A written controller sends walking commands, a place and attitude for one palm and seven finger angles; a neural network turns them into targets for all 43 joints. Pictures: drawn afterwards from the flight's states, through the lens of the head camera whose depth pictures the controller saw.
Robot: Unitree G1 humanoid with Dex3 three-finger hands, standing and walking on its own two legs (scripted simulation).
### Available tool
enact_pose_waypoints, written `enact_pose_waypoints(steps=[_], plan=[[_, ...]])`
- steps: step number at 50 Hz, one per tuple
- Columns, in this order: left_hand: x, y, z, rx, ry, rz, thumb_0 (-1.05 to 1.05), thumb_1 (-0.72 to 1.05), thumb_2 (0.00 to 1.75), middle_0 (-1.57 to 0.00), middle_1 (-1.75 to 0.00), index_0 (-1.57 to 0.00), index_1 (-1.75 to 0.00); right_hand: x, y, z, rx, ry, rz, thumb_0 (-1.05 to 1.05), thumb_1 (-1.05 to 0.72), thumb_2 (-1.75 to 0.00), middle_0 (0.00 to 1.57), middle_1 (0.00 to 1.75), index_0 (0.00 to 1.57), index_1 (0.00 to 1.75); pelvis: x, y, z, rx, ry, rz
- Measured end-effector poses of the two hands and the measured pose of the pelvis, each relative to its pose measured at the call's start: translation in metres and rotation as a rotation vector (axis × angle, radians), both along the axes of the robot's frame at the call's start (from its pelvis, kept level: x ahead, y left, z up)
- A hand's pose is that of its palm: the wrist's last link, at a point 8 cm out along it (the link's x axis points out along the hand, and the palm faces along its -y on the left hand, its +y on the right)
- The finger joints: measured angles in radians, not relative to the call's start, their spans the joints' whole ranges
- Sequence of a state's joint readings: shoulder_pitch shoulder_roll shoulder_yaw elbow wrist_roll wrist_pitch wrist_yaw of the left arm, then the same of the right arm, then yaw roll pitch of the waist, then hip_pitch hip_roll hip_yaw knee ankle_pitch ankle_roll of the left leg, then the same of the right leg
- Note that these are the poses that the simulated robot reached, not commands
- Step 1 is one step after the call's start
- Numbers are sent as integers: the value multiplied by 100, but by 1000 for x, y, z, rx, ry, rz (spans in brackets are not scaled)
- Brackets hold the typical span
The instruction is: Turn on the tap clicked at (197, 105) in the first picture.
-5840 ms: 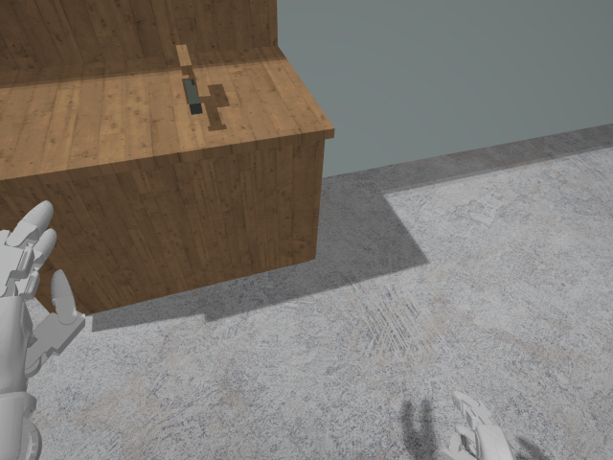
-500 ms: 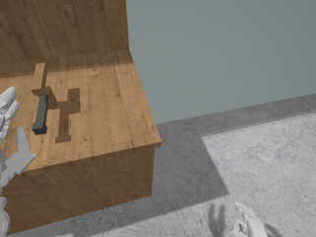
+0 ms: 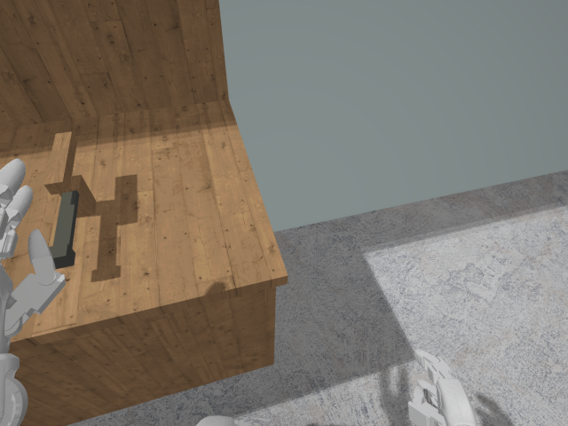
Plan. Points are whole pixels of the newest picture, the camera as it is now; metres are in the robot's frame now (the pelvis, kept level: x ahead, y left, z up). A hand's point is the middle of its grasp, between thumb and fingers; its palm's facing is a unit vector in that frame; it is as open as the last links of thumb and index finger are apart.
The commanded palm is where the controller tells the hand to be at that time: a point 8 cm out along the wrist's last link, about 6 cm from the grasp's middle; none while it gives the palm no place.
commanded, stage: come to a stop and stand still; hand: left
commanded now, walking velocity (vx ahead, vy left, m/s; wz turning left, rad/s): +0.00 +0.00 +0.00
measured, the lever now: (61, 256) +0.33 +0.38 +0.01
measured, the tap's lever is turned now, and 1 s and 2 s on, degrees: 0 0 0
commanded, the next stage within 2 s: look again from close up in 0.96 s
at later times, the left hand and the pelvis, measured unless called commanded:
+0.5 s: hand (28, 232) +0.27 +0.31 +0.16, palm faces +0.34 -0.85 -0.41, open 7.4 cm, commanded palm +0.20 +0.34 +0.19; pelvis +0.03 +0.07 +0.01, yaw -2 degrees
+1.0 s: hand (27, 212) +0.29 +0.32 +0.17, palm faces +0.36 -0.86 -0.37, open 7.4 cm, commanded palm +0.23 +0.35 +0.19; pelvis +0.06 +0.08 +0.01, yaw -2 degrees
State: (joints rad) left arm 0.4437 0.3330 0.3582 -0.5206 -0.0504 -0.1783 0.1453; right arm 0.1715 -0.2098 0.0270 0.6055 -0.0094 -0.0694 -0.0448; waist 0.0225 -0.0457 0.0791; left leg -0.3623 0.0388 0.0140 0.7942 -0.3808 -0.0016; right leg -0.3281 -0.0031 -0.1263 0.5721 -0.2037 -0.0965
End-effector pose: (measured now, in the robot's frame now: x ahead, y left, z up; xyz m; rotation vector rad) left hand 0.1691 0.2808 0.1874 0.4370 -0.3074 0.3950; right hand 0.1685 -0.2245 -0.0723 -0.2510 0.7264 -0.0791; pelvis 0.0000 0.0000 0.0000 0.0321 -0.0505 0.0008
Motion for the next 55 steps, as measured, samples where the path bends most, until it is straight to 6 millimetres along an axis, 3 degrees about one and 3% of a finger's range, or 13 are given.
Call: enact_pose_waypoints(steps=[4,7,10,13,17,21,25,30,37,42,48,55], plan=[[3,10,7,9,-37,-27,2,89,90,-22,-30,-21,-30,7,6,12,-46,-48,0,1,-91,-90,21,30,20,30,2,11,0,-24,6,20],[16,46,36,131,-148,10,2,88,90,-22,-30,-21,-30,8,19,12,-37,-73,40,1,-91,-90,20,30,20,30,-2,16,-2,-32,5,24],[25,70,48,108,-196,61,2,89,90,-22,-30,-21,-30,5,32,12,10,-87,63,1,-91,-90,20,30,20,30,0,28,0,-39,12,-9],[32,66,35,55,-150,12,2,90,90,-21,-30,-20,-30,-3,44,12,46,-89,43,1,-91,-90,20,30,20,30,6,42,4,-39,19,-43],[43,52,1,-6,-8,-85,2,90,90,-20,-30,-20,-30,-16,58,9,51,-35,-7,1,-90,-90,21,30,20,30,14,58,9,-38,25,-56],[54,59,-18,3,80,-103,2,89,90,-21,-30,-20,-30,-22,67,4,38,25,-31,1,-90,-90,21,30,20,30,20,65,9,-31,23,-49],[62,73,-9,41,62,-75,2,89,90,-22,-30,-21,-30,-16,73,0,30,60,-27,1,-90,-90,21,30,20,30,30,71,9,-39,30,-39],[70,79,8,71,0,-70,2,89,90,-21,-30,-21,-30,9,76,2,21,56,-8,1,-90,-90,21,30,20,30,42,77,10,-47,46,-37],[83,80,-4,32,54,-82,2,89,90,-21,-30,-20,-30,53,78,16,8,-19,-4,1,-90,-90,21,30,20,30,54,81,11,-52,57,-41],[87,79,-9,10,74,-86,2,89,90,-21,-30,-21,-30,74,81,27,-3,-69,8,1,-90,-90,21,30,20,30,59,80,11,-55,58,-37],[83,79,-2,10,48,-78,2,89,90,-21,-30,-21,-30,81,84,32,-4,-81,19,1,-90,-90,21,30,20,30,61,79,12,-59,57,-32],[78,79,-1,-5,52,-62,2,89,90,-21,-30,-21,-30,67,83,26,9,-49,1,1,-90,-90,21,30,20,30,60,78,13,-57,49,-33]])
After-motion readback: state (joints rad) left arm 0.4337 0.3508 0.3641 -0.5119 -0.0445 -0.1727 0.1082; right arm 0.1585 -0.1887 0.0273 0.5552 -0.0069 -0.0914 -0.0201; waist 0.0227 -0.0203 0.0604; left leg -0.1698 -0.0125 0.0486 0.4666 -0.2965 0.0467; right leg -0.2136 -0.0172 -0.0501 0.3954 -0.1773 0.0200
